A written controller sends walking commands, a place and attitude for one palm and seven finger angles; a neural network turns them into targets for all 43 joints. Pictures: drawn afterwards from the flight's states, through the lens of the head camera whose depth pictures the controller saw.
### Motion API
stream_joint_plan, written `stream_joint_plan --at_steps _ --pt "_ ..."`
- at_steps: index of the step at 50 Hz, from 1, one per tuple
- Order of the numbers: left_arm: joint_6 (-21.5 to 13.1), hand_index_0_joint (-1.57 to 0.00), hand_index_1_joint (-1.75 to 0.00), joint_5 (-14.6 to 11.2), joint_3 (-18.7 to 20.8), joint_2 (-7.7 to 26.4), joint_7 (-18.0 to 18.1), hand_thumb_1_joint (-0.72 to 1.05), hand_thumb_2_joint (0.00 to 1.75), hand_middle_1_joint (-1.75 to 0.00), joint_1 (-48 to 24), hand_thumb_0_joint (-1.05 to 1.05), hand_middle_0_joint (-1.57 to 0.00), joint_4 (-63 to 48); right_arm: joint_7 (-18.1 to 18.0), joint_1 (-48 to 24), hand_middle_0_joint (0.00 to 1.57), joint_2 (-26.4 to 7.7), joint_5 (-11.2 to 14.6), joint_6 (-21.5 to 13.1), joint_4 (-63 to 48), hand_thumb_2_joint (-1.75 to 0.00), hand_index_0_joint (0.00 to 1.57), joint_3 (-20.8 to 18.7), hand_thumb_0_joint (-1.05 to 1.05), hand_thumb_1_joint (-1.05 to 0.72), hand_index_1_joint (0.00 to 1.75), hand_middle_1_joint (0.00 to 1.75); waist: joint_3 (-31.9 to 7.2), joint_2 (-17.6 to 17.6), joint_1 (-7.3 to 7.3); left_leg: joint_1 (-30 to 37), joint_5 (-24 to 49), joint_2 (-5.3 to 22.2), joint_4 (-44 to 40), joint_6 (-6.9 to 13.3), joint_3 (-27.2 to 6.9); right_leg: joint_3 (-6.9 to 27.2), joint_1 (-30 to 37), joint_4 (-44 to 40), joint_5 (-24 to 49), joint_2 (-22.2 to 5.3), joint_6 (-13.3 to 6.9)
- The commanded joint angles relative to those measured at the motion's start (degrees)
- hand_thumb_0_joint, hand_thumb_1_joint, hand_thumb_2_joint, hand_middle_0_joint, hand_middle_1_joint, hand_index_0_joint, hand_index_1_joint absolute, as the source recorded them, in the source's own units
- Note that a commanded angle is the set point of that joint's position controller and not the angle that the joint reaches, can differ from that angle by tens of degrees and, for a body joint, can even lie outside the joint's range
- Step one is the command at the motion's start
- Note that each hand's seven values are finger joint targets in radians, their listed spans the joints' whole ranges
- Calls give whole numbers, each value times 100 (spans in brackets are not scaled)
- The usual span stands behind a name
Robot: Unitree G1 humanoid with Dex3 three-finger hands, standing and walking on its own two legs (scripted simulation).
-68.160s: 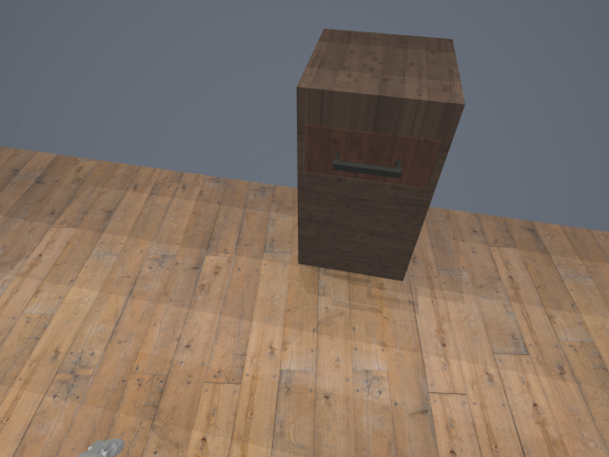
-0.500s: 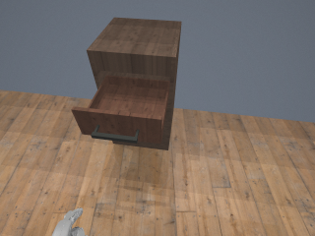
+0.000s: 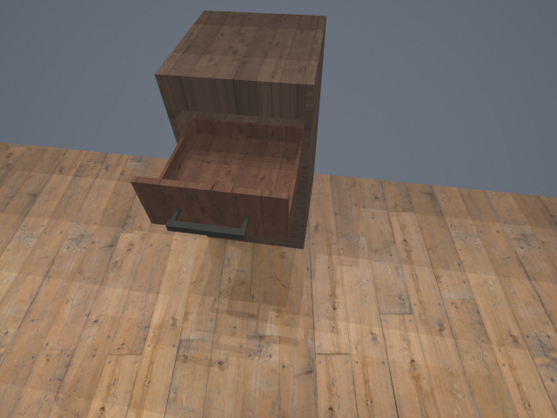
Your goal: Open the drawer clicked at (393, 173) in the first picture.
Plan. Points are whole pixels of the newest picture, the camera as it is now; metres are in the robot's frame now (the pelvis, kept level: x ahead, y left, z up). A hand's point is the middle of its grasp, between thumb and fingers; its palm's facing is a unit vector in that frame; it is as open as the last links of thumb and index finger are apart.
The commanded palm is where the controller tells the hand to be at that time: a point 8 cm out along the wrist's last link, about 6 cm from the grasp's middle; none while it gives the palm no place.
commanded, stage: let the arm hang, fingers relaxed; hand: left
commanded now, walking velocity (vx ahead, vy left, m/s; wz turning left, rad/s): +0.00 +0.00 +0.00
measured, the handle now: (209, 222) +0.57 +0.22 -0.19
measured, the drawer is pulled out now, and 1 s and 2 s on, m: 0.30 0.30 0.30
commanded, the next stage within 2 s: look to check the result in 0.38 s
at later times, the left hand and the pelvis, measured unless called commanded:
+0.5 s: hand out of the picture +0.00 +0.15 -0.17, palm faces +0.05 -0.98 -0.18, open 7.4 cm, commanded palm none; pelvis +0.01 -0.01 +0.00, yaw +0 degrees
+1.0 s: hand out of the picture +0.00 +0.14 -0.17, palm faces +0.06 -0.98 -0.18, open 7.4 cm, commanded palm none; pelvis +0.02 -0.02 +0.00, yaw +0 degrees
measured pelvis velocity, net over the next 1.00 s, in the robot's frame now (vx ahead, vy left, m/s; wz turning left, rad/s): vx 0.02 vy -0.02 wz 0.01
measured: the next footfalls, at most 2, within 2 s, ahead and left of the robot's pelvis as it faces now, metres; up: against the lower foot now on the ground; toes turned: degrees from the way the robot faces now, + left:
none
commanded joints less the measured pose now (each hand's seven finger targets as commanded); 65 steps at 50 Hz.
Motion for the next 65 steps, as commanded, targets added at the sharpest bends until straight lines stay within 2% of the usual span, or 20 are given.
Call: stream_joint_plan --at_steps 1,4,6,10,13,14,19,21,22,26,29,33,35,38,44,50,51,56,62,65 --pt "-97 -20 -30 -3 112 563 41 90 90 -30 259 0 -20 -114 -32 634 20 -375 -24 -44 -23 -90 20 -92 0 -90 30 30 226 -257 -26 -282 -314 448 -529 185 -521 936 -211 -848 -909 -646 -115" --pt "-108 -20 -30 1 129 498 53 90 90 -30 256 0 -20 -73 -43 671 20 -300 -26 -58 35 -90 20 -88 0 -90 30 30 202 -293 -23 -288 -228 462 -538 187 -516 916 -167 -818 -815 -639 -112" --pt "-113 -20 -30 2 140 467 52 90 90 -30 272 0 -20 -45 -49 673 20 -253 -26 -72 60 -90 20 -85 0 -90 30 30 187 -184 -9 -296 -167 437 -526 179 -504 913 -121 -807 -737 -657 -122" --pt "-113 -20 -30 0 147 392 58 90 90 -30 277 0 -20 -5 -66 695 20 -178 -34 -68 114 -90 20 -79 0 -90 30 30 377 -83 2 -407 -172 444 -538 178 -499 916 -182 -810 -730 -639 -128" --pt "-123 -20 -30 -1 161 375 58 90 90 -30 287 0 -20 11 -78 748 20 -144 -35 -83 131 -90 20 -87 0 -90 30 30 209 -41 -4 -312 -44 466 -525 191 -530 893 -89 -754 -571 -625 -134" --pt "-124 -20 -30 -2 174 399 53 90 90 -30 271 0 -20 14 -78 762 20 -140 -29 -87 146 -90 20 -84 0 -90 30 30 188 -171 1 -342 -26 460 -515 182 -515 859 -17 -760 -551 -643 -127" --pt "-139 -20 -30 -7 174 352 57 90 90 -30 307 0 -20 45 -88 762 20 -123 -24 -96 173 -90 20 -87 0 -90 30 30 119 -189 -1 -258 173 453 -476 178 -501 859 15 -754 -408 -660 -135" --pt "-150 -20 -30 -10 171 342 57 90 90 -30 315 0 -20 57 -93 752 20 -132 -22 -104 188 -90 20 -91 0 -90 30 30 49 -160 -9 -189 275 449 -459 165 -477 843 65 -736 -275 -676 -137" --pt "-148 -20 -30 -4 164 303 62 90 90 -30 309 0 -20 66 -98 726 20 -133 -16 -98 178 -90 20 -92 0 -90 30 30 164 -150 -10 -169 328 468 -457 167 -488 802 -55 -711 -218 -645 -139" --pt "-150 -20 -30 -12 161 286 58 90 90 -30 335 0 -20 95 -109 712 20 -139 -21 -101 206 -90 20 -83 0 -90 30 30 188 -58 -13 -171 307 470 -486 161 -487 852 -19 -737 -200 -649 -137" --pt "-144 -20 -30 -9 170 308 60 90 90 -30 325 0 -20 127 -106 692 20 -127 -20 -84 211 -90 20 -91 0 -90 30 30 239 -241 -10 -174 223 463 -480 161 -472 837 -57 -796 -362 -653 -123" --pt "-154 -20 -30 -7 178 307 62 90 90 -30 338 0 -20 134 -103 664 20 -141 -21 -74 217 -90 20 -99 0 -90 30 30 212 -212 -20 -118 187 440 -433 149 -421 875 -102 -878 -506 -672 -113" --pt "-159 -20 -30 -8 172 283 62 90 90 -30 336 0 -20 142 -107 634 20 -144 -25 -78 224 -90 20 -100 0 -90 30 30 175 -126 -26 -90 218 434 -439 146 -426 891 -92 -873 -443 -671 -120" --pt "-176 -20 -30 -5 178 270 64 90 90 -30 365 0 -20 149 -115 622 20 -136 -14 -100 231 -90 20 -98 0 -90 30 30 65 -244 -15 -41 436 469 -441 147 -424 822 62 -798 -50 -667 -93" --pt "-173 -20 -30 -9 163 260 66 90 90 -30 367 0 -20 178 -124 549 20 -141 -20 -95 256 -90 20 -94 0 -90 30 30 187 -74 -8 -36 495 476 -462 135 -429 802 15 -781 58 -657 -90" --pt "-173 -20 -30 -11 176 274 61 90 90 -30 351 0 -20 196 -128 517 20 -164 -17 -102 261 -90 20 -99 0 -90 30 30 141 -191 5 -21 491 472 -486 137 -431 787 103 -789 59 -654 -82" --pt "-178 -20 -30 -13 179 294 62 90 90 -30 364 0 -20 199 -127 529 20 -165 -13 -104 263 -90 20 -98 0 -90 30 30 73 -308 1 -1 489 468 -479 134 -425 801 154 -801 73 -662 -76" --pt "-185 -20 -30 -14 180 296 68 90 90 -30 362 0 -20 191 -127 507 20 -165 -17 -96 277 -90 20 -97 0 -90 30 30 96 -185 -3 10 512 452 -450 115 -384 810 157 -826 159 -681 -64" --pt "-188 -20 -30 -8 179 303 81 90 90 -30 367 0 -20 205 -137 503 20 -165 -7 -93 288 -90 20 -102 0 -90 30 30 108 -225 8 33 606 458 -425 109 -372 765 178 -790 431 -664 -19" --pt "-186 -20 -30 -17 175 298 73 90 90 -30 360 0 -20 206 -141 509 20 -170 -14 -102 302 -90 20 -93 0 -90 30 30 88 -105 6 35 644 477 -460 111 -390 765 233 -772 438 -664 -51"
